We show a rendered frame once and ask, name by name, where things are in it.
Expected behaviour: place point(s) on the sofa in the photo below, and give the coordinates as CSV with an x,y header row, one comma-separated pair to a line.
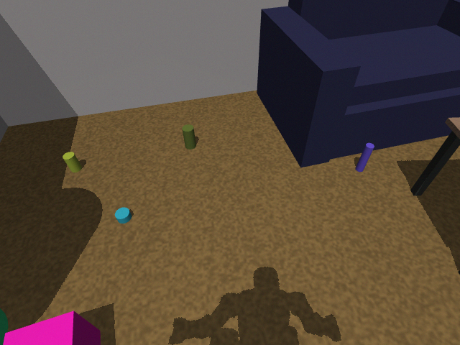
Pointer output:
x,y
337,74

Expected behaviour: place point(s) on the coffee table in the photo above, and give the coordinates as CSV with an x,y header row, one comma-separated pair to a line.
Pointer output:
x,y
440,159

